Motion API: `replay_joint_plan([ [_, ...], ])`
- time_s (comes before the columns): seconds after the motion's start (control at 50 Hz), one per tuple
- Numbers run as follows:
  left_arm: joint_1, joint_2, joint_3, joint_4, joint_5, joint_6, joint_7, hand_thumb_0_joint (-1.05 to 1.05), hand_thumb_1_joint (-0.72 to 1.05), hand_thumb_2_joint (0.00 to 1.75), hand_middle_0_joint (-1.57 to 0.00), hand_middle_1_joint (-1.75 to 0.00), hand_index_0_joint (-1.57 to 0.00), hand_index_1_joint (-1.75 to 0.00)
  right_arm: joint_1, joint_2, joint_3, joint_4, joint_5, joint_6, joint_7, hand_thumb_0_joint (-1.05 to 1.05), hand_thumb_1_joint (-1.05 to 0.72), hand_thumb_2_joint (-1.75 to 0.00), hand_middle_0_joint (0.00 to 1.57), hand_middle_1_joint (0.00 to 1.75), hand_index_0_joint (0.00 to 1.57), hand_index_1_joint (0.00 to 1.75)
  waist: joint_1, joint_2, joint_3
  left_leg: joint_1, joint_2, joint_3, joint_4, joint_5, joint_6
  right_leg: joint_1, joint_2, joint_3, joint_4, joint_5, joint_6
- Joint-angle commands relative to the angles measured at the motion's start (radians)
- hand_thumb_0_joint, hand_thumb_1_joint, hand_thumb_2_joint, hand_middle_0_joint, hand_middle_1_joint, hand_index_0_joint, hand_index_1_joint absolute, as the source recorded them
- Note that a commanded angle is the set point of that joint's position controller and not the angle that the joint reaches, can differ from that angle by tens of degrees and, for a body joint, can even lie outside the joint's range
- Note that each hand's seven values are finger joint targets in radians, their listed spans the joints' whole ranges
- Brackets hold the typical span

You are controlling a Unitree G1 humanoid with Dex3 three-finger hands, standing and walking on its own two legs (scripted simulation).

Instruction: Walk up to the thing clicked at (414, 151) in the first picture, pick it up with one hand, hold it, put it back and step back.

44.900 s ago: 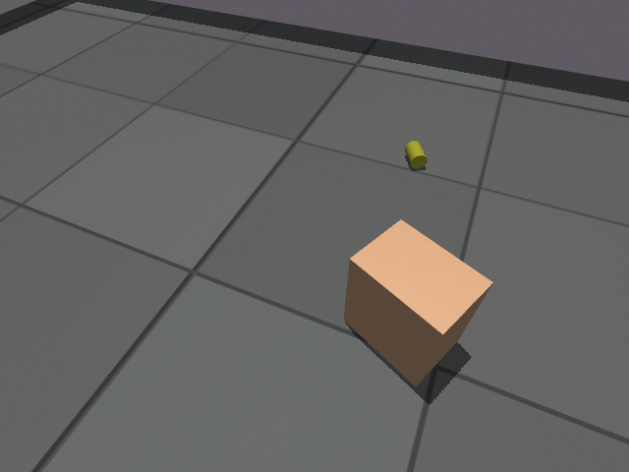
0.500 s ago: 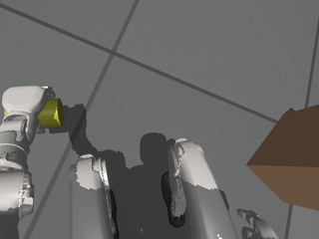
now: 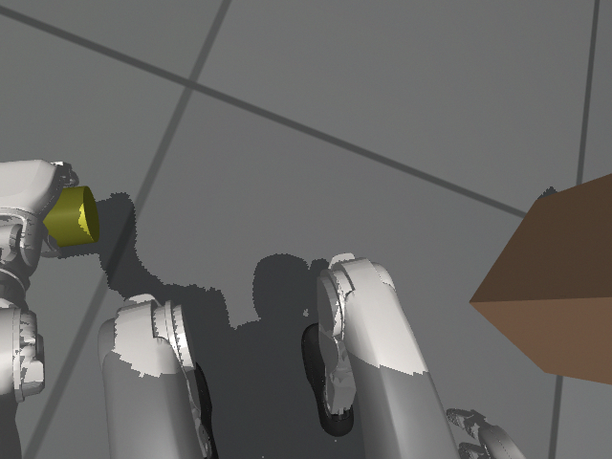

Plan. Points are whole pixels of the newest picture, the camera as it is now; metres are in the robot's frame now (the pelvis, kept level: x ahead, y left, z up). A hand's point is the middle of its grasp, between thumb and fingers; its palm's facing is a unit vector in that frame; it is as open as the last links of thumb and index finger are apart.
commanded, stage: lower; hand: left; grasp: from above
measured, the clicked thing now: (43, 219) +0.46 +0.29 -0.21
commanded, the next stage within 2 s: rest in 0.32 s
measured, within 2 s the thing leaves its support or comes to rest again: rests again in 1.14 s
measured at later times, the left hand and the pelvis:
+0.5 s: hand (60, 223) +0.45 +0.27 -0.23, palm faces -0.47 -0.04 -0.88, open 10.2 cm; pelvis +0.01 +0.00 -0.03, yaw -1 degrees
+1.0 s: hand (69, 224) +0.46 +0.28 -0.27, palm faces -0.46 -0.07 -0.89, open 10.3 cm; pelvis +0.01 +0.00 -0.06, yaw -4 degrees
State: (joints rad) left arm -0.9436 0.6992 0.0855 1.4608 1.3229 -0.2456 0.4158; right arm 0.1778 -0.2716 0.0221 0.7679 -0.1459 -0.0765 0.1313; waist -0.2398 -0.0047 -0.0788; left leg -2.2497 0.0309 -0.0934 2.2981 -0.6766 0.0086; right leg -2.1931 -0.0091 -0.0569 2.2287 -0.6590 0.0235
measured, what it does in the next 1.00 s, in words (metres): lowers itself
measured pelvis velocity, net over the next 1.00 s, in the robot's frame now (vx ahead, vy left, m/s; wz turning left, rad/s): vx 0.01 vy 0.00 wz -0.07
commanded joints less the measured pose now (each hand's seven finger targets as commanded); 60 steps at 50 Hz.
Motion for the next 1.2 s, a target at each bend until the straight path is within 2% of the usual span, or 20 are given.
replay_joint_plan([
  [0.0,-0.354,0.272,0.034,-0.179,-0.027,0.005,0.049,0.0,0.82,0.67,-1.25,-0.35,-1.2,-0.4,0.215,-0.242,-0.079,-0.006,0.004,-0.01,-0.01,0.0,-0.9,-0.9,0.2,0.3,0.2,0.3,0.003,0.29,-0.702,0.546,-0.033,0.066,-0.227,0.148,0.017,0.324,0.034,-0.061,-0.223,0.187,-0.059],
  [0.1,-0.386,0.267,0.023,-0.152,-0.025,0.002,0.055,0.0,0.78,0.71,-1.28,-0.31,-1.2,-0.39,0.213,-0.245,-0.066,0.004,0.001,-0.009,-0.009,0.0,-0.9,-0.9,0.2,0.3,0.2,0.3,-0.023,0.272,-0.653,0.493,-0.031,0.06,-0.194,0.155,0.02,0.289,0.037,-0.072,-0.198,0.197,-0.057],
  [0.16,-0.343,0.266,0.021,-0.094,-0.021,0.001,0.056,0.0,0.77,0.7,-1.28,-0.28,-1.19,-0.37,0.205,-0.25,-0.055,0.0,-0.002,-0.013,-0.007,0.0,-0.9,-0.9,0.2,0.3,0.2,0.3,-0.016,0.278,-0.628,0.493,-0.033,0.054,-0.182,0.154,0.017,0.266,0.036,-0.079,-0.177,0.189,-0.058],
  [0.3,-0.312,0.314,0.068,-0.16,-0.018,-0.011,0.086,0.0,0.79,0.71,-1.3,-0.27,-1.21,-0.37,0.199,-0.264,-0.057,-0.004,-0.012,-0.013,0.003,0.0,-0.9,-0.9,0.2,0.3,0.2,0.3,-0.013,0.349,-0.677,0.543,-0.031,0.049,-0.151,0.22,0.007,0.264,0.034,-0.093,-0.12,0.243,-0.054],
  [0.32,-0.364,0.328,0.075,-0.213,-0.02,-0.019,0.091,0.0,0.81,0.72,-1.31,-0.28,-1.23,-0.37,0.201,-0.263,-0.062,0.002,-0.017,-0.015,0.005,0.0,-0.9,-0.9,0.2,0.3,0.2,0.3,-0.022,0.365,-0.684,0.542,-0.029,0.049,-0.145,0.216,0.007,0.26,0.036,-0.094,-0.115,0.244,-0.055],
  [0.34,-0.293,0.29,0.052,-0.139,-0.011,-0.008,0.09,0.0,0.79,0.7,-1.3,-0.27,-1.22,-0.36,0.186,-0.262,-0.058,-0.009,-0.016,-0.014,0.006,0.0,-0.9,-0.9,0.2,0.3,0.2,0.3,-0.013,0.352,-0.671,0.536,-0.029,0.05,-0.146,0.205,0.007,0.25,0.039,-0.095,-0.116,0.235,-0.059],
  [0.42,-0.34,0.343,0.085,-0.203,-0.017,-0.009,0.108,0.0,0.76,0.72,-1.27,-0.25,-1.19,-0.34,0.189,-0.268,-0.058,-0.006,-0.022,-0.011,0.006,0.0,-0.9,-0.9,0.2,0.3,0.2,0.3,-0.014,0.373,-0.706,0.535,-0.027,0.053,-0.122,0.217,0.009,0.268,0.042,-0.094,-0.109,0.249,-0.054],
  [0.54,-0.322,0.338,0.073,-0.106,-0.012,-0.009,0.115,0.0,0.76,0.75,-1.27,-0.26,-1.19,-0.35,0.187,-0.267,-0.038,0.002,-0.03,-0.016,0.014,0.0,-0.89,-0.9,0.2,0.3,0.2,0.3,-0.033,0.314,-0.626,0.437,-0.029,0.054,-0.086,0.184,0.019,0.265,0.048,-0.097,-0.101,0.229,-0.052],
  [0.58,-0.357,0.374,0.096,-0.132,-0.005,-0.018,0.121,0.0,0.77,0.76,-1.28,-0.27,-1.19,-0.36,0.204,-0.275,-0.034,0.012,-0.038,-0.019,0.016,0.0,-0.89,-0.9,0.2,0.3,0.2,0.3,-0.047,0.304,-0.63,0.429,-0.029,0.051,-0.063,0.2,0.02,0.277,0.047,-0.104,-0.091,0.247,-0.049],
  [0.64,-0.334,0.337,0.067,-0.076,-0.005,-0.023,0.12,0.0,0.77,0.72,-1.24,-0.29,-1.17,-0.37,0.183,-0.271,-0.026,0.012,-0.039,-0.026,0.024,0.0,-0.89,-0.89,0.2,0.3,0.2,0.3,-0.046,0.319,-0.612,0.435,-0.026,0.039,-0.069,0.186,0.015,0.249,0.057,-0.117,-0.076,0.226,-0.055],
  [0.66,-0.341,0.353,0.081,-0.069,0.0,-0.023,0.123,0.0,0.77,0.72,-1.24,-0.3,-1.18,-0.37,0.186,-0.28,-0.022,0.003,-0.044,-0.03,0.026,0.0,-0.89,-0.9,0.2,0.3,0.2,0.3,-0.058,0.319,-0.613,0.447,-0.027,0.038,-0.057,0.209,0.014,0.254,0.055,-0.124,-0.069,0.249,-0.051],
  [0.68,-0.309,0.347,0.082,-0.046,-0.006,-0.022,0.125,0.0,0.77,0.72,-1.24,-0.31,-1.17,-0.37,0.186,-0.281,-0.02,0.008,-0.044,-0.029,0.026,0.0,-0.89,-0.9,0.2,0.3,0.2,0.3,-0.045,0.32,-0.613,0.433,-0.027,0.035,-0.061,0.202,0.015,0.261,0.056,-0.126,-0.068,0.24,-0.05],
  [0.7,-0.345,0.381,0.097,-0.07,-0.001,-0.028,0.127,0.0,0.79,0.72,-1.25,-0.3,-1.18,-0.37,0.179,-0.29,-0.017,-0.008,-0.051,-0.035,0.029,0.0,-0.89,-0.9,0.2,0.3,0.2,0.3,-0.064,0.321,-0.615,0.429,-0.027,0.038,-0.045,0.217,0.016,0.273,0.055,-0.127,-0.06,0.261,-0.048],
  [0.74,-0.303,0.398,0.115,-0.046,0.007,-0.027,0.132,0.0,0.78,0.72,-1.24,-0.31,-1.18,-0.38,0.179,-0.295,-0.016,-0.004,-0.057,-0.035,0.034,0.0,-0.89,-0.9,0.2,0.3,0.2,0.3,-0.05,0.336,-0.613,0.432,-0.025,0.036,-0.044,0.235,0.014,0.28,0.057,-0.131,-0.053,0.275,-0.047],
  [0.8,-0.316,0.39,0.11,-0.024,0.017,-0.031,0.136,0.0,0.8,0.72,-1.24,-0.32,-1.19,-0.38,0.176,-0.302,-0.007,-0.009,-0.067,-0.041,0.042,0.0,-0.89,-0.9,0.2,0.3,0.2,0.3,-0.075,0.356,-0.577,0.438,-0.025,0.025,-0.039,0.224,0.008,0.239,0.058,-0.149,-0.036,0.257,-0.051],
  [0.92,-0.288,0.454,0.147,-0.08,0.018,-0.04,0.156,0.0,0.79,0.7,-1.23,-0.31,-1.18,-0.37,0.162,-0.313,-0.004,-0.024,-0.077,-0.05,0.047,0.0,-0.89,-0.9,0.2,0.3,0.2,0.3,-0.057,0.382,-0.591,0.418,-0.021,0.031,-0.024,0.196,0.011,0.268,0.062,-0.144,-0.041,0.24,-0.048],
  [1.0,-0.324,0.436,0.121,-0.065,0.024,-0.044,0.166,0.0,0.79,0.69,-1.22,-0.32,-1.17,-0.37,0.145,-0.313,0.001,-0.023,-0.084,-0.057,0.055,0.0,-0.89,-0.9,0.2,0.3,0.2,0.3,-0.083,0.389,-0.563,0.414,-0.016,0.023,-0.006,0.183,0.008,0.228,0.067,-0.151,-0.026,0.231,-0.051],
  [1.06,-0.286,0.464,0.148,-0.059,0.024,-0.041,0.18,0.0,0.78,0.69,-1.22,-0.31,-1.16,-0.37,0.154,-0.317,0.003,-0.016,-0.081,-0.059,0.055,0.0,-0.89,-0.9,0.2,0.3,0.2,0.3,-0.068,0.38,-0.58,0.404,-0.017,0.021,-0.014,0.187,0.009,0.258,0.069,-0.148,-0.032,0.237,-0.049],
  [1.08,-0.304,0.47,0.151,-0.054,0.026,-0.037,0.184,0.0,0.79,0.72,-1.23,-0.31,-1.18,-0.38,0.166,-0.322,0.007,-0.01,-0.088,-0.062,0.058,0.0,-0.89,-0.9,0.2,0.3,0.2,0.3,-0.082,0.383,-0.564,0.407,-0.019,0.023,-0.004,0.2,0.009,0.247,0.067,-0.155,-0.023,0.249,-0.047],
  [1.18,-0.3,0.406,0.094,-0.016,0.018,-0.034,0.186,0.0,0.82,0.69,-1.23,-0.33,-1.19,-0.38,0.139,-0.317,0.025,-0.013,-0.09,-0.077,0.071,0.0,-0.89,-0.9,0.2,0.3,0.2,0.3,-0.092,0.41,-0.54,0.418,-0.016,0.006,-0.017,0.203,0.005,0.228,0.073,-0.168,-0.012,0.249,-0.047],
])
